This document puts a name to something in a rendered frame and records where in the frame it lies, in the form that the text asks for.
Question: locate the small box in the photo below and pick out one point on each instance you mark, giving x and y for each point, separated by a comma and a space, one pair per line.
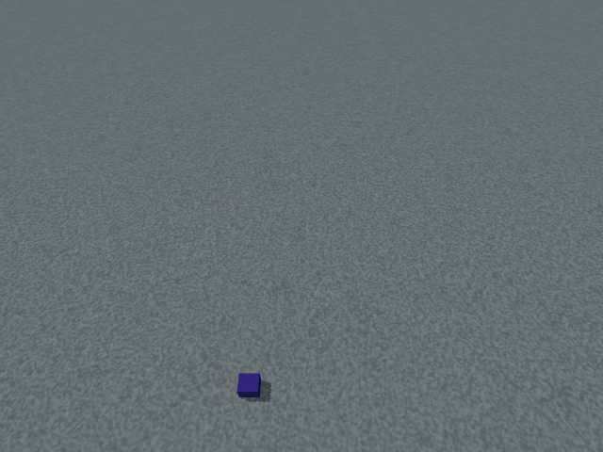
249, 385

